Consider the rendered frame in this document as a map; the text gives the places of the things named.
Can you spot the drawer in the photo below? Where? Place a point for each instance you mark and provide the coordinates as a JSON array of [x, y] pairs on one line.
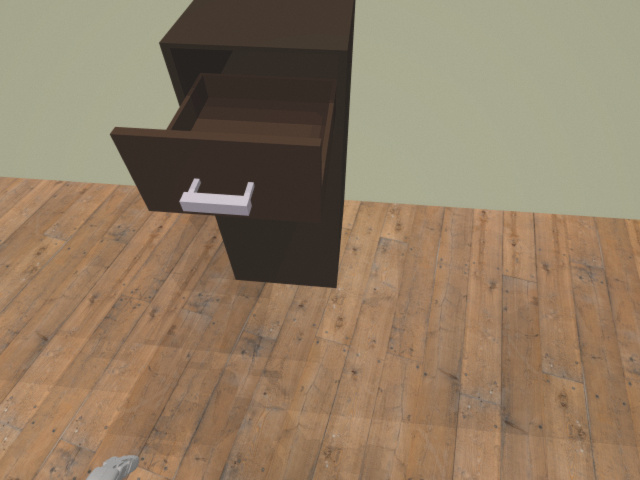
[[233, 129]]

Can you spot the handle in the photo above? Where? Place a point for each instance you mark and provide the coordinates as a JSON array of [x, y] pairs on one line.
[[192, 201]]

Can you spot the robot left hand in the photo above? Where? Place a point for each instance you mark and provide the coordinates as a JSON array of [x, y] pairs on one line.
[[115, 468]]

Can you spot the cabinet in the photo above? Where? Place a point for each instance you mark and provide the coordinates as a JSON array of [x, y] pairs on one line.
[[285, 38]]

